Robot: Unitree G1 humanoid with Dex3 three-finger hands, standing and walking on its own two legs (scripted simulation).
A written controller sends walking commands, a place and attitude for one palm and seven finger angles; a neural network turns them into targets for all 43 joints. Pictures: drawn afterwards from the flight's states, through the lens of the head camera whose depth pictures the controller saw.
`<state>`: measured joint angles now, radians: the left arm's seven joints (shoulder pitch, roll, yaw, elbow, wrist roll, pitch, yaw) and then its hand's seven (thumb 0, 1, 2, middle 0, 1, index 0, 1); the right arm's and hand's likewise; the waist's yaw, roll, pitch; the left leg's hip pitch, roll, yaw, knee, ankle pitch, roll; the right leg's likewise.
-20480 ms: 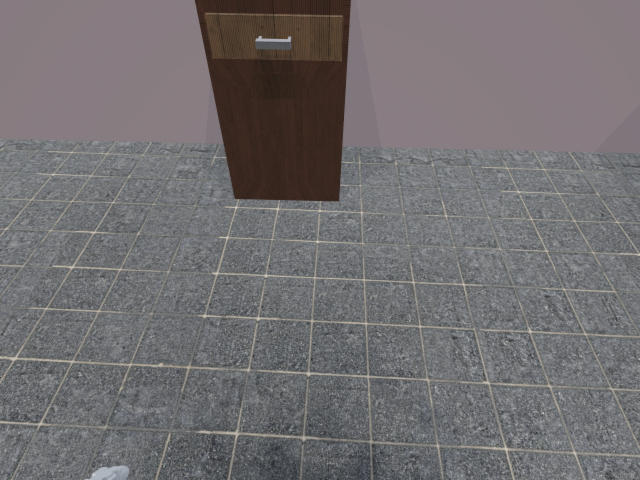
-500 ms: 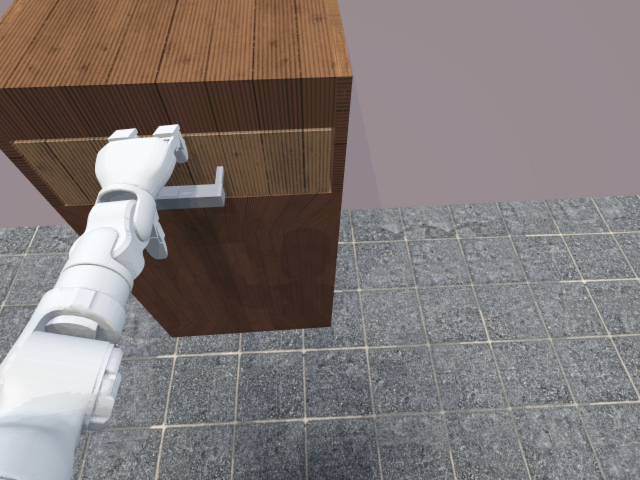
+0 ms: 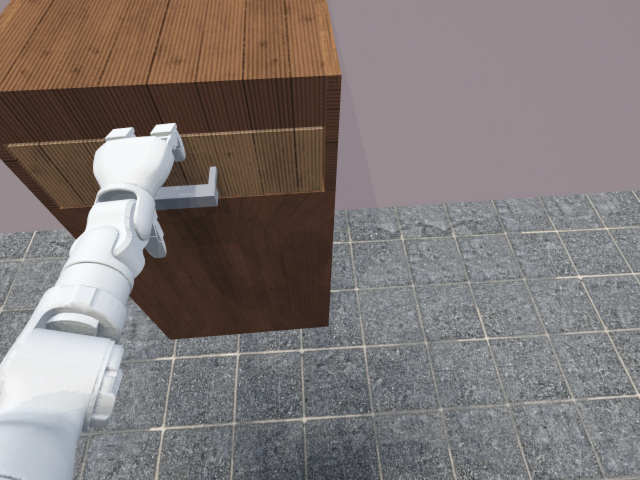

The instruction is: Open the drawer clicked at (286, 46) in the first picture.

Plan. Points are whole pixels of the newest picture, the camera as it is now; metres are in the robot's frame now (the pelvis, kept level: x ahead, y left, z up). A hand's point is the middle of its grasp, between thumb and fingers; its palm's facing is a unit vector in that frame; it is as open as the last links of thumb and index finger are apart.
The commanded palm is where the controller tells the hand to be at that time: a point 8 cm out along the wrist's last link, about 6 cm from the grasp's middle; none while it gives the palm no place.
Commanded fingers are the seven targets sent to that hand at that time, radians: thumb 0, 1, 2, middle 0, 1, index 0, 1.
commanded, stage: re-aim the fingers above the handle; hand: left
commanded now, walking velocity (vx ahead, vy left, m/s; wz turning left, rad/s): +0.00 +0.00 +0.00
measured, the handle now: (179, 186) +0.55 +0.20 +0.00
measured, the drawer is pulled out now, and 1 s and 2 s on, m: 0.00 0.00 0.00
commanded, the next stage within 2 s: lower the fingers behind the handle in 0.18 s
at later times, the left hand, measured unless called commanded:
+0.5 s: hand (144, 205) +0.47 +0.22 +0.05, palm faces -0.05 -0.02 -1.00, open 13.9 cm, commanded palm +0.46 +0.22 +0.10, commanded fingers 0.00 -0.50 0.30 -0.30 -1.20 -0.30 -1.20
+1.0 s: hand (160, 212) +0.49 +0.21 +0.01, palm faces -0.06 -0.03 -1.00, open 13.9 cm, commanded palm +0.47 +0.21 +0.07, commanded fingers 0.00 -0.50 0.30 -0.30 -1.20 -0.30 -1.20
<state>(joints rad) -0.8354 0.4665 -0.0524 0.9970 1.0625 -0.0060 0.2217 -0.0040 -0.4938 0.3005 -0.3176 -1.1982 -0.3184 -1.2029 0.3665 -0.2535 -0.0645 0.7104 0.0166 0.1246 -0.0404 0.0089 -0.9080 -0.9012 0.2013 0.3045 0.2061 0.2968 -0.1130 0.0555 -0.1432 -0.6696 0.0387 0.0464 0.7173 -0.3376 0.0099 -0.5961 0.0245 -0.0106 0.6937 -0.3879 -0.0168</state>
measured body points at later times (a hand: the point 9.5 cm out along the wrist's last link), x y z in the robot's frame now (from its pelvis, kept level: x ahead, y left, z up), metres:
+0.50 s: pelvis -0.01 +0.00 +0.00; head +0.07 -0.01 +0.44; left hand +0.47 +0.21 +0.11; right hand +0.02 -0.28 -0.13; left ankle +0.00 +0.11 -0.71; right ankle -0.04 -0.11 -0.71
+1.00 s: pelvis -0.01 +0.01 -0.01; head +0.10 +0.01 +0.42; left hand +0.49 +0.21 +0.07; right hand -0.03 -0.26 -0.14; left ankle -0.01 +0.11 -0.71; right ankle -0.04 -0.11 -0.71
